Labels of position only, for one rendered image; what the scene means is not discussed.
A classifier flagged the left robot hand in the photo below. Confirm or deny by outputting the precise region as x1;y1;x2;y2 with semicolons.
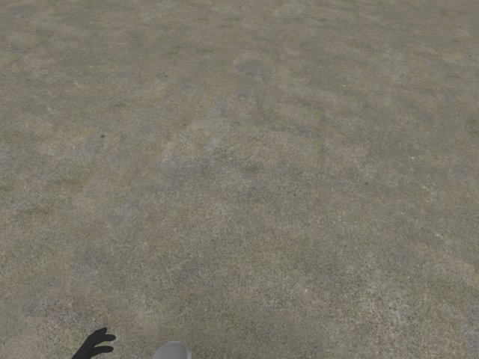
71;328;116;359

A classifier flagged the robot left thigh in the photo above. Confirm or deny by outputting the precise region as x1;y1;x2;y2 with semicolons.
152;343;192;359

